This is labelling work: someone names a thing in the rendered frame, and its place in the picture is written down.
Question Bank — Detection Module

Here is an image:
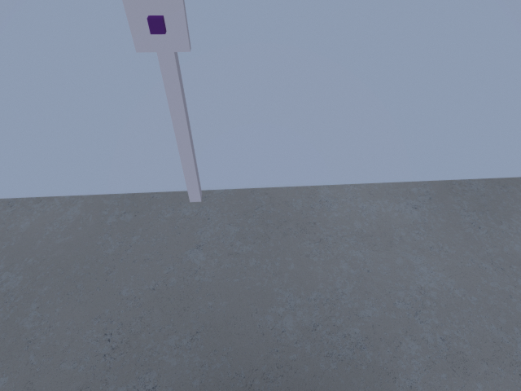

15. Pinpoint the button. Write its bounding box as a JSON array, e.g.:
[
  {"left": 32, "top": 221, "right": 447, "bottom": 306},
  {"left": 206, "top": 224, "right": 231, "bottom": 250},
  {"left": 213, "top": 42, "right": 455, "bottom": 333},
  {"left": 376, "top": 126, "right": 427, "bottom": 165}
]
[{"left": 147, "top": 15, "right": 166, "bottom": 34}]

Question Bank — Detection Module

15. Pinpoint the panel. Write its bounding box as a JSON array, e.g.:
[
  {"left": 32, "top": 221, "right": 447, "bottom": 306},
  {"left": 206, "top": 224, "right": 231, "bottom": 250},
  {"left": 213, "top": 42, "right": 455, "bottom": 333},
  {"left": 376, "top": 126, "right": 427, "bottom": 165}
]
[{"left": 122, "top": 0, "right": 202, "bottom": 202}]

